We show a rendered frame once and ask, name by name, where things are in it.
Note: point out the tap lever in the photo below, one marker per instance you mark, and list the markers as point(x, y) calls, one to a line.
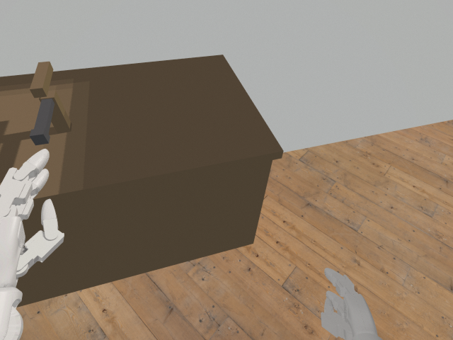
point(40, 134)

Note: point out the counter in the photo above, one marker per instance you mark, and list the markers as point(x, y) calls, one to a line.
point(151, 165)

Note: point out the robot right hand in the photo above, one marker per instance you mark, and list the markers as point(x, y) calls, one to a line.
point(353, 316)

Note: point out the robot left forearm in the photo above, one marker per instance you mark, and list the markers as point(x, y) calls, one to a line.
point(11, 322)

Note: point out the robot left hand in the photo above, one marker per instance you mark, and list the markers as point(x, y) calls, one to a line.
point(17, 191)

